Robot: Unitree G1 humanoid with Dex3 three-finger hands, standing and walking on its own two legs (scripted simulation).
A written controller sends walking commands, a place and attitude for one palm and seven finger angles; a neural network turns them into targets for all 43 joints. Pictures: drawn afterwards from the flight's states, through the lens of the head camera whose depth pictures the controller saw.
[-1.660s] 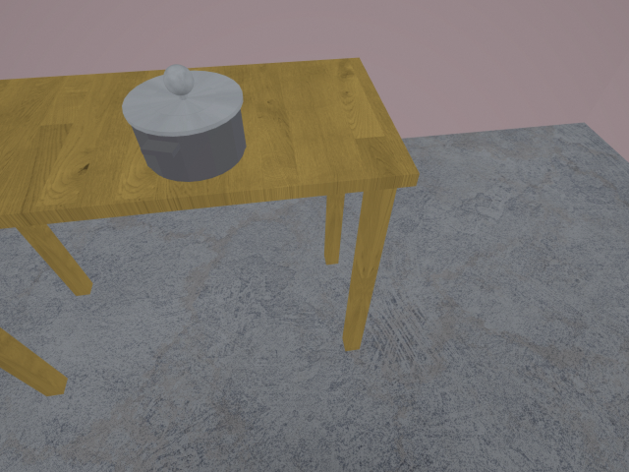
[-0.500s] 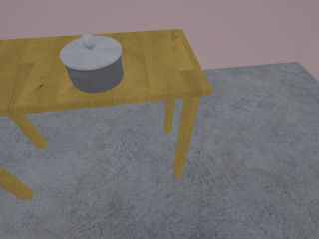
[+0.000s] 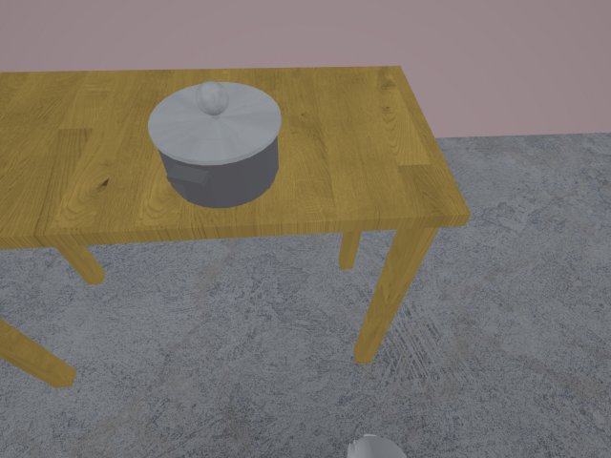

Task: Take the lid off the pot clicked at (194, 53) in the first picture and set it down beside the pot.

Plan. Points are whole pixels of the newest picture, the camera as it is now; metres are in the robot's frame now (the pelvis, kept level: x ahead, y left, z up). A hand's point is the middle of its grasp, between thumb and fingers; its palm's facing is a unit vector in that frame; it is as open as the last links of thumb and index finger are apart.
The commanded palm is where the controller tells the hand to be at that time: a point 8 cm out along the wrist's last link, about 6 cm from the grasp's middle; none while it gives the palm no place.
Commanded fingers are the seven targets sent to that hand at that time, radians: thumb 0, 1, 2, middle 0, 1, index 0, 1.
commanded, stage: take the last steps up to it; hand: left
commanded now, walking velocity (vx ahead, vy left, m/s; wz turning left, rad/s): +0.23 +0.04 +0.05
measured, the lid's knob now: (212, 98) +0.55 +0.17 +0.17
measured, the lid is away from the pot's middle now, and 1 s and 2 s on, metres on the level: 0.00 0.00 0.00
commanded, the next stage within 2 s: come to a stop and stand still in 0.16 s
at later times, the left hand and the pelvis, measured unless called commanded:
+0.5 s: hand (195, 413) +0.20 +0.18 -0.17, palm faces +0.07 -0.96 -0.27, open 7.2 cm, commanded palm none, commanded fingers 0.00 0.90 0.90 -0.20 -0.30 -0.20 -0.30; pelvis +0.15 -0.02 +0.00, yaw +1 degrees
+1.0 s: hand (178, 453) +0.15 +0.20 -0.18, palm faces +0.02 -0.97 -0.23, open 7.4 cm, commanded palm none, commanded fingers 0.00 0.90 0.90 -0.20 -0.30 -0.20 -0.30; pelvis +0.12 -0.01 +0.00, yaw +0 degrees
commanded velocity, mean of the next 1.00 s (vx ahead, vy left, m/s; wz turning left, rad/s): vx -0.04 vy -0.01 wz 0.01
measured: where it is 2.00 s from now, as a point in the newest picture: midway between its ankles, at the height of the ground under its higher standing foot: outside the picture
